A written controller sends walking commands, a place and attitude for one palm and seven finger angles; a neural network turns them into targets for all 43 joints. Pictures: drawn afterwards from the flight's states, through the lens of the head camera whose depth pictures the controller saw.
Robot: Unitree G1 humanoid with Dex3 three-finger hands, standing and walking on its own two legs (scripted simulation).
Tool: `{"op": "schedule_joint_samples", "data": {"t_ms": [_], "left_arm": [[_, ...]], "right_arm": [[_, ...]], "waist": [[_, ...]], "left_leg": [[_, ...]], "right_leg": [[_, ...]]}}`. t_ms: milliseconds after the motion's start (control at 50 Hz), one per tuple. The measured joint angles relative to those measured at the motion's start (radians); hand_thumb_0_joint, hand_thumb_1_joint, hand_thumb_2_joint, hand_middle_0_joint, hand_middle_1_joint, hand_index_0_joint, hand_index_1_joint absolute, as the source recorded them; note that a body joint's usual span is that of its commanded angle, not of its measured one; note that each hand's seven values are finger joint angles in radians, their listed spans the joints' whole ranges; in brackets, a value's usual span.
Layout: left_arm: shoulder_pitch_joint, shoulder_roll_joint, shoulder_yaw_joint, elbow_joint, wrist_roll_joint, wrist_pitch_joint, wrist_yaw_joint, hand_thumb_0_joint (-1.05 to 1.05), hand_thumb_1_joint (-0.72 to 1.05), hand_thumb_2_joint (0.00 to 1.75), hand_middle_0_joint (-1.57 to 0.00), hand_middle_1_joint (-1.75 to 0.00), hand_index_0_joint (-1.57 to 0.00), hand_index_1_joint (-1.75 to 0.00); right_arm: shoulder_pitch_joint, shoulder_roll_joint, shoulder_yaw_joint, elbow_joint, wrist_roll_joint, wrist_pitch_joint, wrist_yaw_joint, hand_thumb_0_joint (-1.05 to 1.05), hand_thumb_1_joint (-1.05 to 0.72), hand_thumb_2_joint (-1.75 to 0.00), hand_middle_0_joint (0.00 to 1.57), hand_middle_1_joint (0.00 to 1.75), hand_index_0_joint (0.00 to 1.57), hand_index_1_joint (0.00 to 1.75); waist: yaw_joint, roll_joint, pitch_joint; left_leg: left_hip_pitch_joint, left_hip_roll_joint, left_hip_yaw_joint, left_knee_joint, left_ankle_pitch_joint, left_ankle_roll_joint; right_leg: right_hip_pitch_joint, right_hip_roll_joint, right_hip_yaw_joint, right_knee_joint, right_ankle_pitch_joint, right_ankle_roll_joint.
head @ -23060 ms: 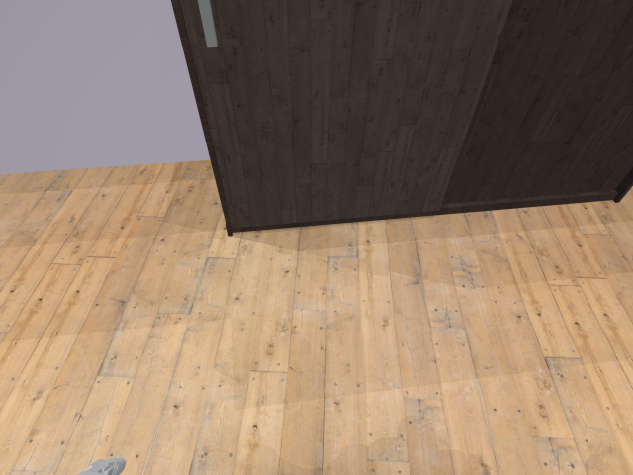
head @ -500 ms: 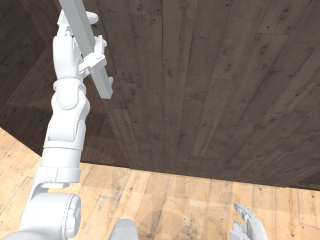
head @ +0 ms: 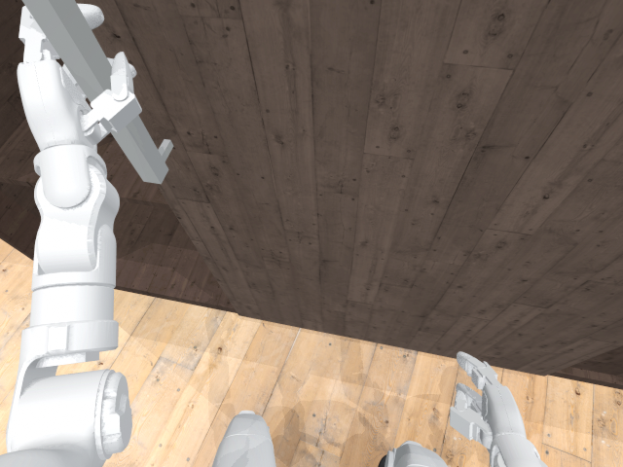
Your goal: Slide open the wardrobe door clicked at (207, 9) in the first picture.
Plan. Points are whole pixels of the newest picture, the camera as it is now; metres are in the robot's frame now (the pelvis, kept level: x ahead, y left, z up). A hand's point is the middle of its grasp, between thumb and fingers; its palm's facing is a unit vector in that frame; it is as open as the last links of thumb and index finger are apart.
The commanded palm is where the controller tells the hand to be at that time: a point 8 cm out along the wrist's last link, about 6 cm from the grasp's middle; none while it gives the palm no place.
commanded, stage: step sideways, sliding the door along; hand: left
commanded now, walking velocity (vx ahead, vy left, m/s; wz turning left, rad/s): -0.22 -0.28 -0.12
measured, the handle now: (99, 51) +0.45 +0.28 +0.24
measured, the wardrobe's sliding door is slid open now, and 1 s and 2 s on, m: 0.61 0.61 0.61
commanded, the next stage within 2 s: stop walking and hold the door there in 0.16 s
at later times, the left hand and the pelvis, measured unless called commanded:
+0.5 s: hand (116, 97) +0.41 +0.26 +0.21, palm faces +0.64 -0.69 -0.33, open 7.2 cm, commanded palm +0.36 +0.29 +0.19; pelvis +0.04 -0.09 +0.01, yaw -6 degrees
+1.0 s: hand (118, 95) +0.41 +0.26 +0.22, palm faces +0.58 -0.78 -0.23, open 6.9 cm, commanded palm +0.36 +0.30 +0.19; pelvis -0.01 -0.08 +0.02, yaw -11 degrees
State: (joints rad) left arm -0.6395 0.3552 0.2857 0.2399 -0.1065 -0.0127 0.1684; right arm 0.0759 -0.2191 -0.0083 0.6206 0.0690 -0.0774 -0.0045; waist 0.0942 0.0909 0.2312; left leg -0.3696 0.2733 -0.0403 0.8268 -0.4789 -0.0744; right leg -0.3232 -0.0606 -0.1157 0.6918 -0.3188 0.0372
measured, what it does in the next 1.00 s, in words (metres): steps on the spot: left foot, then right foot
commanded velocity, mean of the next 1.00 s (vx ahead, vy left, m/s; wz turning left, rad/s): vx -0.05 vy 0.03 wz -0.03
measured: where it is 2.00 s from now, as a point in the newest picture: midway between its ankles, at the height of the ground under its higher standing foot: outside the picture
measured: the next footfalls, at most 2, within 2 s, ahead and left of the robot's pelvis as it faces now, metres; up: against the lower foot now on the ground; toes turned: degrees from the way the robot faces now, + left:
left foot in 0.10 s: +0.05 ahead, +0.13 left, +0.00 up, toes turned +10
right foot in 0.42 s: +0.14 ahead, -0.21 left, +0.00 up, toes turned -11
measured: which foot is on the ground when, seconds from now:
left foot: up 0.00-0.08, down 0.10-0.42, up 0.44-0.74, down 0.76-1.00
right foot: down 0.00-0.10, up 0.12-0.40, down 0.42-0.76, up 0.78-0.92, down 0.94-1.00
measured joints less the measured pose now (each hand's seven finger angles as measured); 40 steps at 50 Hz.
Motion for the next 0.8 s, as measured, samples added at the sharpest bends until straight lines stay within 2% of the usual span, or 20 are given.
{"op": "schedule_joint_samples", "data": {"t_ms": [40,60,80,100,120,180,280,300,340,380,400,420,440,480,540,580,640,720,760,800], "left_arm": [[0.036,-0.01,0.034,-0.044,-0.003,0.007,0.018,-0.06,0.62,0.83,-0.45,-1.4,-0.16,-1.33],[0.052,-0.017,0.043,-0.068,-0.003,0.005,0.028,-0.06,0.62,0.83,-0.45,-1.4,-0.15,-1.34],[0.067,-0.025,0.048,-0.092,0.0,-0.002,0.036,-0.05,0.63,0.82,-0.45,-1.4,-0.15,-1.35],[0.083,-0.032,0.049,-0.117,0.005,-0.008,0.041,-0.05,0.63,0.81,-0.45,-1.4,-0.15,-1.36],[0.088,-0.032,0.046,-0.138,0.008,-0.005,0.038,-0.05,0.63,0.81,-0.45,-1.4,-0.15,-1.35],[0.083,-0.03,0.053,-0.157,0.044,-0.016,0.01,-0.05,0.65,0.79,-0.45,-1.4,-0.14,-1.31],[0.114,-0.019,0.08,-0.168,0.037,-0.011,-0.005,-0.05,0.65,0.79,-0.45,-1.4,-0.14,-1.28],[0.137,0.01,0.102,-0.146,0.033,-0.038,-0.023,-0.06,0.64,0.78,-0.45,-1.4,-0.14,-1.28],[0.201,0.097,0.147,-0.088,0.035,-0.091,-0.05,-0.11,0.61,0.76,-0.45,-1.4,-0.17,-1.3],[0.241,0.168,0.186,-0.022,0.039,-0.106,-0.06,-0.16,0.58,0.74,-0.45,-1.4,-0.19,-1.3],[0.251,0.2,0.203,0.017,0.044,-0.105,-0.063,-0.18,0.58,0.74,-0.45,-1.4,-0.2,-1.31],[0.257,0.232,0.224,0.058,0.051,-0.102,-0.067,-0.2,0.57,0.74,-0.45,-1.4,-0.2,-1.31],[0.269,0.246,0.258,0.095,0.059,-0.107,-0.066,-0.22,0.56,0.73,-0.45,-1.4,-0.2,-1.31],[0.302,0.249,0.318,0.152,0.057,-0.11,-0.052,-0.24,0.55,0.73,-0.45,-1.4,-0.21,-1.33],[0.315,0.239,0.376,0.216,0.059,-0.098,-0.041,-0.24,0.55,0.72,-0.45,-1.4,-0.24,-1.35],[0.308,0.24,0.392,0.259,0.065,-0.101,-0.037,-0.23,0.55,0.72,-0.45,-1.4,-0.25,-1.35],[0.28,0.243,0.39,0.3,0.076,-0.097,-0.035,-0.2,0.55,0.74,-0.45,-1.4,-0.25,-1.35],[0.245,0.244,0.363,0.326,0.087,-0.108,-0.036,-0.17,0.56,0.76,-0.45,-1.4,-0.25,-1.34],[0.234,0.241,0.343,0.323,0.087,-0.115,-0.035,-0.16,0.56,0.76,-0.45,-1.4,-0.24,-1.33],[0.229,0.252,0.323,0.331,0.081,-0.126,-0.031,-0.16,0.58,0.76,-0.45,-1.4,-0.22,-1.32]], "right_arm": [[-0.021,-0.025,-0.017,0.026,0.001,-0.006,-0.022,0.01,-0.9,-0.89,0.2,0.3,0.21,0.3],[-0.025,-0.037,-0.023,0.036,0.001,-0.01,-0.031,0.01,-0.9,-0.89,0.2,0.3,0.2,0.3],[-0.023,-0.049,-0.027,0.04,0.001,-0.011,-0.039,0.01,-0.9,-0.89,0.2,0.3,0.2,0.3],[-0.012,-0.063,-0.032,0.033,-0.001,-0.009,-0.042,0.01,-0.91,-0.89,0.2,0.3,0.2,0.3],[0.0,-0.065,-0.046,0.027,-0.006,-0.007,-0.042,0.01,-0.91,-0.89,0.2,0.3,0.2,0.3],[0.026,-0.039,-0.071,0.023,-0.015,-0.01,0.001,0.01,-0.91,-0.89,0.2,0.3,0.2,0.3],[0.084,-0.013,-0.054,-0.025,-0.018,-0.042,0.038,0.02,-0.91,-0.89,0.2,0.3,0.2,0.3],[0.079,-0.005,-0.039,-0.022,-0.022,-0.043,0.035,0.02,-0.91,-0.89,0.2,0.3,0.2,0.3],[0.073,0.012,-0.013,-0.032,-0.025,-0.035,0.025,0.02,-0.9,-0.89,0.2,0.3,0.2,0.3],[0.08,0.02,0.003,-0.046,-0.02,-0.045,0.015,0.01,-0.9,-0.89,0.2,0.3,0.21,0.3],[0.086,0.02,0.011,-0.051,-0.017,-0.051,0.012,0.01,-0.9,-0.89,0.2,0.3,0.21,0.3],[0.087,0.019,0.018,-0.053,-0.016,-0.054,0.008,0.01,-0.9,-0.89,0.21,0.3,0.21,0.3],[0.067,0.003,0.022,-0.043,-0.018,-0.05,0.0,0.01,-0.9,-0.89,0.21,0.3,0.21,0.3],[0.014,-0.038,0.012,-0.017,-0.014,-0.038,-0.022,0.01,-0.9,-0.89,0.21,0.3,0.21,0.3],[-0.025,-0.087,-0.005,0.024,-0.007,-0.03,-0.046,0.01,-0.9,-0.89,0.21,0.3,0.21,0.3],[-0.023,-0.106,-0.01,0.047,-0.007,-0.021,-0.058,0.01,-0.9,-0.89,0.2,0.3,0.2,0.3],[0.019,-0.122,-0.014,0.07,-0.009,-0.013,-0.067,0.01,-0.91,-0.89,0.2,0.3,0.2,0.3],[0.098,-0.135,-0.014,0.088,-0.018,-0.01,-0.071,0.01,-0.91,-0.89,0.2,0.3,0.2,0.3],[0.142,-0.148,-0.02,0.079,-0.021,-0.01,-0.073,0.01,-0.91,-0.89,0.2,0.3,0.2,0.3],[0.161,-0.129,-0.023,0.084,-0.018,0.002,-0.08,0.01,-0.91,-0.89,0.2,0.3,0.2,0.3]], "waist": [[-0.017,-0.014,0.001],[-0.025,-0.023,0.003],[-0.031,-0.026,0.005],[-0.034,-0.013,-0.001],[-0.028,-0.008,0.0],[0.023,-0.041,0.035],[0.053,-0.019,0.048],[0.051,-0.025,0.038],[0.034,-0.03,0.009],[0.026,-0.029,-0.018],[0.019,-0.036,-0.031],[0.004,-0.052,-0.047],[-0.011,-0.044,-0.053],[-0.047,-0.018,-0.051],[-0.083,-0.018,-0.049],[-0.101,-0.034,-0.059],[-0.112,-0.068,-0.096],[-0.121,-0.102,-0.161],[-0.13,-0.086,-0.192],[-0.128,-0.108,-0.191]], "left_leg": [[-0.041,-0.099,0.031,0.113,-0.122,0.017],[-0.034,-0.136,0.063,0.078,-0.116,0.021],[-0.007,-0.157,0.104,-0.02,-0.032,0.022],[0.03,-0.15,0.139,-0.135,0.2,0.039],[0.048,-0.131,0.147,-0.171,0.278,0.05],[0.11,-0.087,0.172,-0.192,0.171,0.034],[0.207,-0.007,0.168,-0.321,0.197,-0.021],[0.224,0.003,0.178,-0.341,0.203,-0.031],[0.242,0.027,0.196,-0.352,0.202,-0.051],[0.244,0.045,0.211,-0.315,0.18,-0.066],[0.231,0.045,0.212,-0.267,0.161,-0.065],[0.197,0.037,0.205,-0.187,0.14,-0.045],[0.145,0.015,0.158,-0.069,0.065,-0.021],[0.037,-0.086,0.06,0.166,-0.056,0.007],[-0.068,-0.22,0.041,0.361,-0.076,0.019],[-0.087,-0.265,0.062,0.333,-0.057,0.026],[-0.069,-0.294,0.09,0.197,-0.022,0.039],[0.041,-0.285,0.091,-0.091,0.072,0.062],[0.108,-0.256,0.075,-0.259,0.165,0.079],[0.11,-0.253,0.088,-0.255,0.203,0.08]], "right_leg": [[-0.019,-0.024,0.007,0.002,-0.006,-0.015],[-0.024,-0.032,0.008,-0.003,0.011,-0.015],[-0.033,-0.034,0.005,0.004,0.035,-0.021],[-0.054,-0.021,-0.003,0.034,0.062,-0.019],[-0.08,0.0,0.006,0.098,0.018,-0.009],[-0.133,0.048,0.067,0.28,-0.175,-0.005],[-0.136,0.066,0.035,0.261,-0.076,0.001],[-0.135,0.068,0.035,0.239,-0.054,0.007],[-0.116,0.073,0.023,0.151,-0.027,0.01],[-0.067,0.074,0.003,0.007,0.059,0.008],[-0.031,0.068,-0.004,-0.079,0.151,0.006],[-0.006,0.055,-0.003,-0.123,0.21,-0.022],[-0.017,0.052,0.0,-0.097,0.156,-0.051],[-0.051,0.043,0.02,-0.043,0.085,-0.074],[-0.06,0.016,0.055,-0.053,0.096,-0.063],[-0.054,0.004,0.067,-0.079,0.118,-0.065],[-0.051,-0.006,0.074,-0.117,0.146,-0.065],[-0.06,0.008,0.068,-0.146,0.174,-0.063],[-0.076,0.033,0.05,-0.136,0.177,-0.059],[-0.082,0.04,0.067,-0.094,0.09,-0.046]]}}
